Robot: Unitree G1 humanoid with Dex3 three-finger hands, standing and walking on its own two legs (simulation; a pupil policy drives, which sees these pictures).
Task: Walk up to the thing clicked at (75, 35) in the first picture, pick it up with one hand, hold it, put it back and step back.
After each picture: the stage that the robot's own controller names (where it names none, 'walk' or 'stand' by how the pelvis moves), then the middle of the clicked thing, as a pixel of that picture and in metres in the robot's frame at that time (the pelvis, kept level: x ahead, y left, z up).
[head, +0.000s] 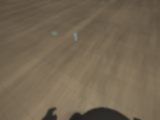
stand; (75, 35) +1.93 +0.46 -0.65
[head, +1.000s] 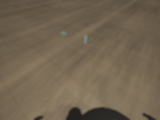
walk; (85, 38) +1.81 +0.15 -0.62
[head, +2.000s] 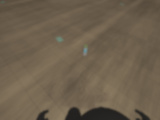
walk; (85, 50) +1.25 +0.08 -0.64
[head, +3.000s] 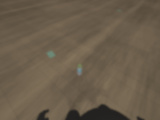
walk; (79, 69) +0.81 +0.15 -0.64
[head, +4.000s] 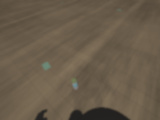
walk; (75, 84) +0.57 +0.25 -0.63
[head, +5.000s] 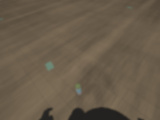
stand; (78, 89) +0.45 +0.20 -0.63
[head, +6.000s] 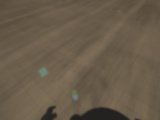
stand; (75, 95) +0.40 +0.21 -0.66
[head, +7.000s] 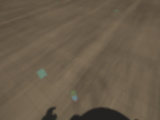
stand; (74, 95) +0.39 +0.23 -0.65
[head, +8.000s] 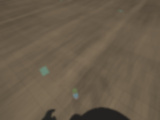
stand; (75, 93) +0.41 +0.22 -0.66
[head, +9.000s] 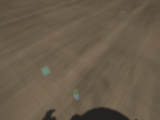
stand; (76, 94) +0.41 +0.21 -0.66
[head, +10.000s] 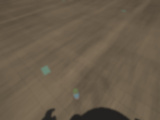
go down; (76, 94) +0.41 +0.20 -0.66
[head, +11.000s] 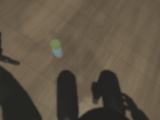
go down; (57, 49) +0.50 +0.24 -0.24
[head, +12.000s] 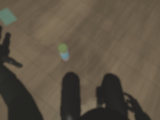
approach; (64, 53) +0.49 +0.24 -0.25
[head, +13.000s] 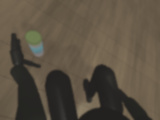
close in; (36, 46) +0.48 +0.28 -0.16
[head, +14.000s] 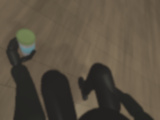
close; (27, 45) +0.47 +0.29 -0.16
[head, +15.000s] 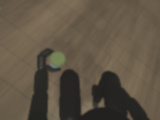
lift; (56, 62) +0.35 +0.25 -0.08
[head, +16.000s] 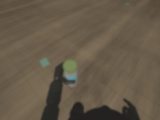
hold; (71, 75) +0.30 +0.15 +0.06
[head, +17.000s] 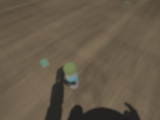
hold; (72, 77) +0.30 +0.15 +0.02
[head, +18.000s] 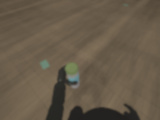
crouch; (73, 77) +0.31 +0.14 +0.02
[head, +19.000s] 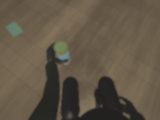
crouch; (63, 55) +0.44 +0.18 -0.05
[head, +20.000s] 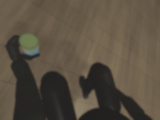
lower; (31, 49) +0.45 +0.26 -0.18
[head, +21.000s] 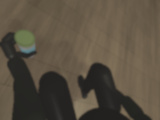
lower; (27, 47) +0.46 +0.28 -0.17
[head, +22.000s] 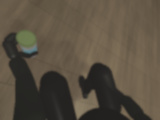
lower; (29, 47) +0.45 +0.28 -0.17
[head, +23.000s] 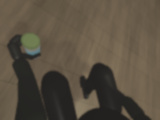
lower; (32, 48) +0.45 +0.27 -0.17
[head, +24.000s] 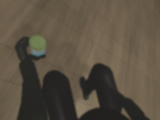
loosen; (38, 50) +0.44 +0.25 -0.17
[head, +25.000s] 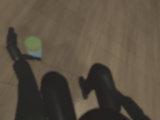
withdraw; (34, 51) +0.45 +0.25 -0.17
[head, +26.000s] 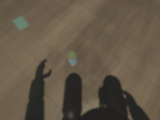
walk; (72, 59) +0.48 +0.19 -0.29
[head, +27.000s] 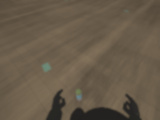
stand; (78, 95) +0.40 +0.15 -0.59
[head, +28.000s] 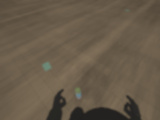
stand; (78, 93) +0.41 +0.16 -0.60
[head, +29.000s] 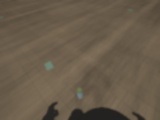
stand; (79, 93) +0.40 +0.15 -0.63
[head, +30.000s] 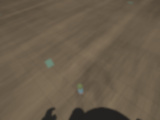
walk; (80, 89) +0.43 +0.16 -0.65
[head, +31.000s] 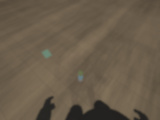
walk; (80, 76) +0.57 +0.11 -0.64
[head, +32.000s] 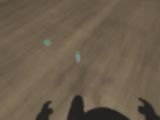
walk; (77, 56) +0.88 +0.26 -0.62
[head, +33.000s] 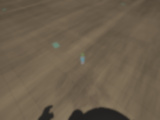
stand; (82, 58) +1.03 +0.17 -0.64
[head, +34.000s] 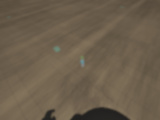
stand; (82, 61) +1.03 +0.19 -0.66
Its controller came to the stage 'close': yes
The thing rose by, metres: 0.68
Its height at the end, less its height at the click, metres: +0.00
